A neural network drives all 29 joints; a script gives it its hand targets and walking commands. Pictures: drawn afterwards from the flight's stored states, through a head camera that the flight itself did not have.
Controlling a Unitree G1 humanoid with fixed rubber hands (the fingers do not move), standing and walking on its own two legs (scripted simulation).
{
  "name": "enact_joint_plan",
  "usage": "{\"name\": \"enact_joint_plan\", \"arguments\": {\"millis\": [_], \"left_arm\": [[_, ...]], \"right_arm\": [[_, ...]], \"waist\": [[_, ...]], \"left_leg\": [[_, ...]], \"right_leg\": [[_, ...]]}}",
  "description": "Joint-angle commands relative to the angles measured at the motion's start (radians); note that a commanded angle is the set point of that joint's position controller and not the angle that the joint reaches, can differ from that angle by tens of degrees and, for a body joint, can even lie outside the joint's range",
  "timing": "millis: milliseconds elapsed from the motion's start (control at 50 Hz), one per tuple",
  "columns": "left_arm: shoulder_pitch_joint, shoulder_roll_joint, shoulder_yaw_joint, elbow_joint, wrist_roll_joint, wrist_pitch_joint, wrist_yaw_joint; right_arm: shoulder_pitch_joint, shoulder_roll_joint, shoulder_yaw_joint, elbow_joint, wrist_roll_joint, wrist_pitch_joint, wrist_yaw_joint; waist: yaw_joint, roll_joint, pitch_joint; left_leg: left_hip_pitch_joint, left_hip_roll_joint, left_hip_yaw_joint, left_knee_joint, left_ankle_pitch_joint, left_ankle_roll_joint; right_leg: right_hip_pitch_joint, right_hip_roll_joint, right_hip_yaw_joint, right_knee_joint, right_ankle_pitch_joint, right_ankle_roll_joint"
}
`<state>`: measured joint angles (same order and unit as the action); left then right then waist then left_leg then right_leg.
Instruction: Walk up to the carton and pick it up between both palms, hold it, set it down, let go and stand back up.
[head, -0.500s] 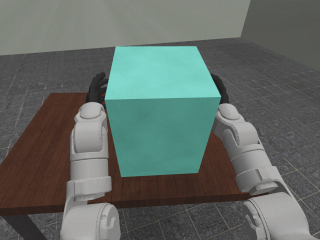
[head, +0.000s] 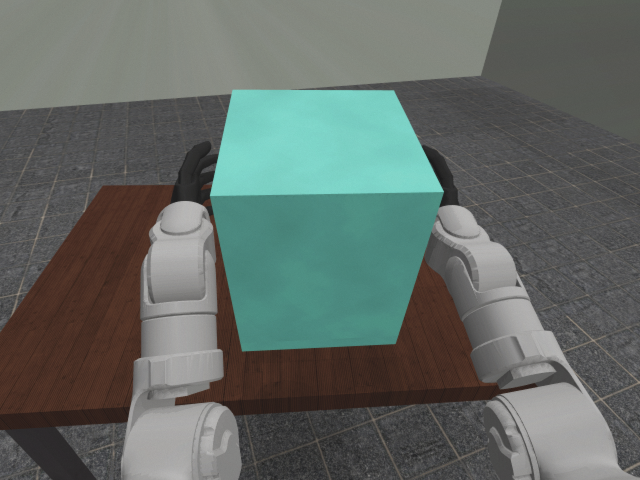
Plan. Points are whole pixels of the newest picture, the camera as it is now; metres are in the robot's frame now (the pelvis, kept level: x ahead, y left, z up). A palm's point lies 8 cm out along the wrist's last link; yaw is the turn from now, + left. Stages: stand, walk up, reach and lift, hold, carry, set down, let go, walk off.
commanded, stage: hold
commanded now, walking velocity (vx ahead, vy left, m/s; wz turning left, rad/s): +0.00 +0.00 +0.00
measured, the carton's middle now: (317, 221) +0.39 +0.00 +0.19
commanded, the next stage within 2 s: none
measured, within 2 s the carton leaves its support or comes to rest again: neither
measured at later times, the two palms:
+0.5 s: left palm (192, 214) +0.37 +0.15 +0.22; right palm (438, 209) +0.37 -0.14 +0.22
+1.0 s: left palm (192, 214) +0.36 +0.15 +0.22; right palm (440, 210) +0.37 -0.14 +0.22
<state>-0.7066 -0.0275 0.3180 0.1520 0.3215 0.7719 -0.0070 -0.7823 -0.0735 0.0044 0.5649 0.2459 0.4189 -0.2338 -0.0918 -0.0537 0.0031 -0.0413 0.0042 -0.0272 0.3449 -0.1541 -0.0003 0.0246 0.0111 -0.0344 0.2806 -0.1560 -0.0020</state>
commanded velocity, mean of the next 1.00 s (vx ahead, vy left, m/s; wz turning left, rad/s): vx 0.00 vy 0.00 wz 0.00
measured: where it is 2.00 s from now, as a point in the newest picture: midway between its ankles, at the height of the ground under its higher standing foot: outside the picture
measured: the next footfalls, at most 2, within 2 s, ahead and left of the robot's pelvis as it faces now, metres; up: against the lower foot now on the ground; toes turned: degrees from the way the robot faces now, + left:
none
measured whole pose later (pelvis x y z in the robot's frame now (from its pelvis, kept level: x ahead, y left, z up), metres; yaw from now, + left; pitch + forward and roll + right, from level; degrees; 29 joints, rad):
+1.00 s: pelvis +0.00 +0.00 +0.00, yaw +0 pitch -8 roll -1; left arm -0.65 -0.03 0.30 0.10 0.30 0.78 0.00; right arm -0.76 -0.07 0.01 0.50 0.26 0.46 -0.24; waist -0.09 -0.04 -0.01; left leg -0.05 0.00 -0.03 0.35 -0.16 0.00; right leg 0.02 0.01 -0.03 0.28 -0.16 0.00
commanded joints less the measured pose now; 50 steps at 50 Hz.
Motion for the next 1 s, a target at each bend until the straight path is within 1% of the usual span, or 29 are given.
{"name": "enact_joint_plan", "arguments": {"millis": [0, 20, 40, 60, 80, 120, 220, 340, 520, 700, 860, 980], "left_arm": [[-0.743, -0.584, -0.507, -0.083, -0.171, -0.075, -0.132], [-0.620, -0.602, -0.499, -0.037, -0.154, -0.057, -0.137], [-0.651, -0.590, -0.491, -0.063, -0.154, -0.057, -0.142], [-0.649, -0.583, -0.486, -0.058, -0.150, -0.055, -0.145], [-0.653, -0.579, -0.485, -0.067, -0.153, -0.057, -0.146], [-0.666, -0.574, -0.496, -0.088, -0.166, -0.063, -0.145], [-0.687, -0.575, -0.526, -0.125, -0.191, -0.076, -0.136], [-0.668, -0.573, -0.530, -0.131, -0.190, -0.071, -0.137], [-0.651, -0.571, -0.545, -0.167, -0.195, -0.064, -0.142], [-0.649, -0.571, -0.549, -0.178, -0.193, -0.058, -0.139], [-0.656, -0.572, -0.541, -0.161, -0.191, -0.055, -0.138], [-0.662, -0.571, -0.534, -0.149, -0.190, -0.057, -0.139]], "right_arm": [[-0.795, 0.647, 0.316, -0.284, 0.084, -0.070, 0.107], [-0.787, 0.628, 0.294, -0.322, 0.085, -0.074, 0.101], [-0.800, 0.629, 0.300, -0.324, 0.086, -0.072, 0.098], [-0.801, 0.634, 0.305, -0.326, 0.089, -0.072, 0.097], [-0.803, 0.636, 0.313, -0.330, 0.092, -0.071, 0.096], [-0.801, 0.646, 0.327, -0.343, 0.100, -0.068, 0.093], [-0.785, 0.665, 0.348, -0.364, 0.111, -0.059, 0.087], [-0.753, 0.661, 0.348, -0.357, 0.109, -0.045, 0.084], [-0.739, 0.653, 0.365, -0.393, 0.124, -0.034, 0.076], [-0.734, 0.645, 0.364, -0.397, 0.122, -0.028, 0.081], [-0.743, 0.644, 0.352, -0.381, 0.114, -0.028, 0.086], [-0.750, 0.648, 0.349, -0.372, 0.111, -0.030, 0.086]], "waist": [[-0.010, 0.088, -0.396], [-0.004, 0.104, -0.378], [-0.004, 0.082, -0.390], [-0.003, 0.087, -0.393], [-0.003, 0.074, -0.400], [-0.004, 0.070, -0.420], [-0.008, 0.073, -0.439], [-0.011, 0.077, -0.413], [-0.017, 0.080, -0.426], [-0.010, 0.083, -0.414], [-0.007, 0.081, -0.409], [-0.008, 0.077, -0.413]], "left_leg": [[0.122, -0.034, 0.033, -0.035, 0.163, -0.022], [0.110, -0.035, 0.040, -0.033, 0.150, -0.017], [0.110, -0.035, 0.037, -0.032, 0.162, -0.014], [0.116, -0.038, 0.039, -0.027, 0.175, -0.014], [0.121, -0.040, 0.038, -0.024, 0.187, -0.013], [0.130, -0.044, 0.036, -0.017, 0.205, -0.013], [0.139, -0.048, 0.031, -0.006, 0.228, -0.018], [0.129, -0.047, 0.030, -0.014, 0.211, -0.021], [0.145, -0.048, 0.025, -0.001, 0.258, -0.031], [0.144, -0.043, 0.025, -0.007, 0.250, -0.033], [0.137, -0.040, 0.029, -0.015, 0.220, -0.028], [0.133, -0.042, 0.030, -0.017, 0.209, -0.024]], "right_leg": [[0.013, 0.052, -0.029, -0.031, 0.084, 0.048], [0.009, 0.051, -0.020, -0.050, 0.064, 0.036], [0.021, 0.055, -0.026, -0.043, 0.069, 0.040], [0.027, 0.053, -0.025, -0.043, 0.087, 0.040], [0.032, 0.055, -0.026, -0.040, 0.104, 0.044], [0.036, 0.053, -0.025, -0.037, 0.132, 0.049], [0.028, 0.052, -0.022, -0.030, 0.164, 0.055], [0.023, 0.049, -0.018, -0.031, 0.153, 0.055], [0.041, 0.052, -0.019, -0.023, 0.208, 0.059], [0.028, 0.056, -0.020, -0.026, 0.176, 0.052], [0.018, 0.055, -0.018, -0.032, 0.143, 0.048], [0.021, 0.053, -0.017, -0.032, 0.144, 0.050]]}}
